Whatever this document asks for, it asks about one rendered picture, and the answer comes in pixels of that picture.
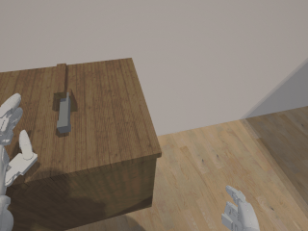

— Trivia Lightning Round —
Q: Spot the left robot hand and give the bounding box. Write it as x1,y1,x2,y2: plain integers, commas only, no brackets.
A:
0,93,38,195

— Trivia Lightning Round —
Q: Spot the tap lever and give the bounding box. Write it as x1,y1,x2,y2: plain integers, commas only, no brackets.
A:
57,92,71,134

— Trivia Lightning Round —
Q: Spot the right robot hand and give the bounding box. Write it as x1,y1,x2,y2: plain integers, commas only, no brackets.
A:
221,185,260,231

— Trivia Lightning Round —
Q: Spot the counter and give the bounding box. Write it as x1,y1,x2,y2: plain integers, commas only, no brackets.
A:
0,58,162,231

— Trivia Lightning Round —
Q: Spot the robot left forearm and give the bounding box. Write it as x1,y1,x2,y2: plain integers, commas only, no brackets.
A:
0,195,13,231

